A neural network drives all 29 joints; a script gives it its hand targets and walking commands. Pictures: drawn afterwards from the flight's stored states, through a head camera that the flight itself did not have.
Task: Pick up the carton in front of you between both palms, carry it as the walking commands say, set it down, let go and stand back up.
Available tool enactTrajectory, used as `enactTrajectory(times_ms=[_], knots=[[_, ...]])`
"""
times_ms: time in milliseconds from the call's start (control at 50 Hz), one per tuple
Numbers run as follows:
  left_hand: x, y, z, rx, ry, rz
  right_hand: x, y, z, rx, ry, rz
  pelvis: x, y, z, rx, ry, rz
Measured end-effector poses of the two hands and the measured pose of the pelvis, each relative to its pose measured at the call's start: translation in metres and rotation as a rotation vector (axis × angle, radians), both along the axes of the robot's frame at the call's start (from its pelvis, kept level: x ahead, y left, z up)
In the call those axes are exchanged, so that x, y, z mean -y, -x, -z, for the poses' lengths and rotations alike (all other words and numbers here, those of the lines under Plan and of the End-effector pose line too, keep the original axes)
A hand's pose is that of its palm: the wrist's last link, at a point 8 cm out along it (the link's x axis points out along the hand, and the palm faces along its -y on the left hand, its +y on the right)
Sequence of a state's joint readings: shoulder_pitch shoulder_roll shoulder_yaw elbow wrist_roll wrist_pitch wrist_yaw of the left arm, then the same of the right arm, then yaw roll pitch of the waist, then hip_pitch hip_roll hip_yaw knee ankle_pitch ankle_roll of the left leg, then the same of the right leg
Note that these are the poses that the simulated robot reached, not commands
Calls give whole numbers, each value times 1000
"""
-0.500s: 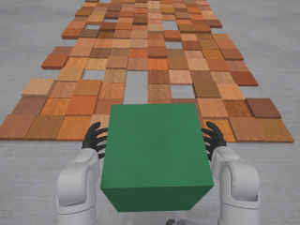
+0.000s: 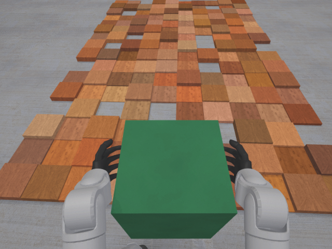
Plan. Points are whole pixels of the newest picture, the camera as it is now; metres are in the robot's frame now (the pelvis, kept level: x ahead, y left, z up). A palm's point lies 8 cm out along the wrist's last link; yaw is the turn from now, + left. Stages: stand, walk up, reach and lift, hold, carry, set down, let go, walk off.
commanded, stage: carry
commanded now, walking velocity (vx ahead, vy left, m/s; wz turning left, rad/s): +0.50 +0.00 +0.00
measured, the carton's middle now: (171, 183) +0.27 +0.00 +0.02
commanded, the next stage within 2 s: none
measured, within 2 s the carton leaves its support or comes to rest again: neither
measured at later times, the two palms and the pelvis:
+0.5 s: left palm (119, 62) +0.66 +0.16 +0.12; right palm (209, 62) +0.65 -0.14 +0.12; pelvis +0.33 +0.02 +0.00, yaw -1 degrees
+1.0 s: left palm (125, 22) +1.01 +0.18 +0.12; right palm (191, 20) +1.02 -0.12 +0.12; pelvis +0.67 +0.02 +0.01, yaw +0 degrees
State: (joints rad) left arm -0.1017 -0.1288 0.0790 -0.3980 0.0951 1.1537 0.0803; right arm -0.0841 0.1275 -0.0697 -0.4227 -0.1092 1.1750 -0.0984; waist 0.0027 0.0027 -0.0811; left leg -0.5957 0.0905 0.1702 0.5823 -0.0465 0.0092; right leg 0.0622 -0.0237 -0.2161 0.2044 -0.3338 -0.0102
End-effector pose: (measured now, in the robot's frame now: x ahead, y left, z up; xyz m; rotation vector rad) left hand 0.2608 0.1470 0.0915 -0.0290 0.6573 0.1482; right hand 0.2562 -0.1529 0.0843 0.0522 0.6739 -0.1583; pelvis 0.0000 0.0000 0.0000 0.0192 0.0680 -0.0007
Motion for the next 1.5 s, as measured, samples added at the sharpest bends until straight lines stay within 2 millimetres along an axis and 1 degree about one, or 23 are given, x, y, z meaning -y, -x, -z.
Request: enactTrajectory(times_ms=[80,120,200,260,340,400,480,560,600,640,700,780,840,920,1000,1040,1140,1220,1280,1360,1400,1460,1500], knots=[[-12,-73,12,33,23,21,-12,-68,5,33,17,25,-17,-69,22,24,8,28],[-18,-107,21,8,44,25,-18,-98,10,8,30,35,-24,-96,24,26,-5,38],[-22,-160,22,-68,44,45,-22,-145,11,-68,20,64,-35,-140,9,10,19,56],[-23,-201,13,-68,50,52,-24,-182,1,-68,19,78,-38,-174,-3,-3,35,55],[-23,-258,-4,-22,59,42,-24,-242,-17,-21,13,79,-37,-223,-10,-10,47,42],[-22,-307,-16,22,42,39,-23,-294,-29,21,19,58,-31,-262,-10,-8,46,31],[-14,-382,-28,45,-2,49,-14,-372,-36,42,45,18,-21,-317,-2,-5,33,12],[-2,-461,-26,17,-50,48,-2,-458,-27,15,54,-23,-6,-380,13,1,44,-4],[2,-495,-20,-25,-68,35,2,-498,-18,-26,51,-54,1,-405,13,2,58,-11],[1,-521,-12,-83,-71,16,1,-532,-11,-82,58,-84,7,-424,6,-5,45,-13],[-3,-553,-5,-141,-60,-14,-4,-575,-10,-138,51,-106,13,-454,-10,-19,31,-18],[-11,-598,-12,-133,-27,-61,-12,-629,-19,-131,34,-109,15,-500,-26,-35,15,-26],[-17,-636,-19,-104,-1,-86,-18,-666,-25,-104,15,-93,10,-541,-32,-48,8,-25],[-25,-691,-26,-52,26,-86,-25,-713,-31,-53,-2,-55,-3,-604,-30,-49,16,-24],[-32,-752,-25,24,59,-36,-33,-760,-34,22,5,-3,-24,-674,-11,-18,39,-1],[-34,-779,-20,33,73,0,-35,-779,-32,31,23,19,-31,-704,-6,-3,21,7],[-31,-838,-18,-34,77,46,-33,-821,-30,-34,26,75,-44,-768,-17,-15,52,20],[-26,-892,-27,-16,71,70,-29,-869,-40,-16,25,94,-49,-818,-23,-31,63,16],[-24,-936,-33,6,55,78,-26,-915,-46,4,33,84,-48,-858,-22,-34,63,7],[-21,-1001,-34,19,19,78,-23,-988,-46,14,53,42,-41,-916,-11,-24,48,0],[-20,-1036,-30,17,-6,71,-21,-1028,-41,12,57,14,-37,-948,-1,-13,40,-5],[-24,-1085,-21,13,-41,33,-25,-1091,-25,10,58,-50,-28,-999,23,12,23,-26],[-31,-1109,-9,-31,-63,9,-32,-1125,-10,-31,50,-90,-25,-1021,27,11,41,-21]])
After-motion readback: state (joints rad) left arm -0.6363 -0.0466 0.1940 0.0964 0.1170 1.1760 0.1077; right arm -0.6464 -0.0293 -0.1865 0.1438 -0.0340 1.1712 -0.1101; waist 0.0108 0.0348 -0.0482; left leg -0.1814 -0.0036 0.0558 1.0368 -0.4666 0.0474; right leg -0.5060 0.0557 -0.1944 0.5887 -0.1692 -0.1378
